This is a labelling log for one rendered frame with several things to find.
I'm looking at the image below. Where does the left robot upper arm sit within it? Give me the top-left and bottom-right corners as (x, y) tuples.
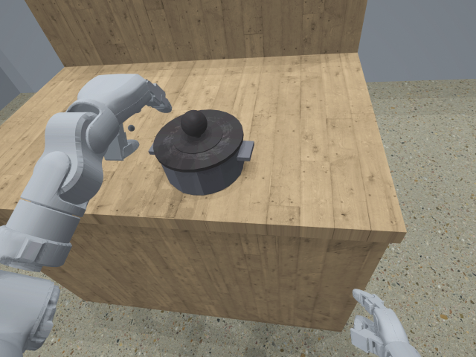
(0, 270), (60, 357)

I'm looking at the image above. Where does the left robot hand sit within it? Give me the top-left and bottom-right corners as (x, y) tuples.
(77, 74), (172, 161)

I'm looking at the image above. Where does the robot right forearm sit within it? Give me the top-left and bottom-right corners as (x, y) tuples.
(383, 341), (421, 357)

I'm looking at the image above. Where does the pot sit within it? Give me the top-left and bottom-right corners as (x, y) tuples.
(148, 141), (254, 196)

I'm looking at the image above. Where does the right robot hand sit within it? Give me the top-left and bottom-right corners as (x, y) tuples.
(350, 289), (410, 357)

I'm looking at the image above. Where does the knob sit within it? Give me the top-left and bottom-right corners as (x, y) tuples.
(181, 110), (208, 137)

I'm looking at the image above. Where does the table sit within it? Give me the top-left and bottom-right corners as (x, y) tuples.
(0, 0), (407, 332)

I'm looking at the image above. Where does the lid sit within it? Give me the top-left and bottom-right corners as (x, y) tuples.
(153, 109), (244, 173)

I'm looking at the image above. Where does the robot left forearm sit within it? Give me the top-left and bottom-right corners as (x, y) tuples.
(0, 98), (119, 272)

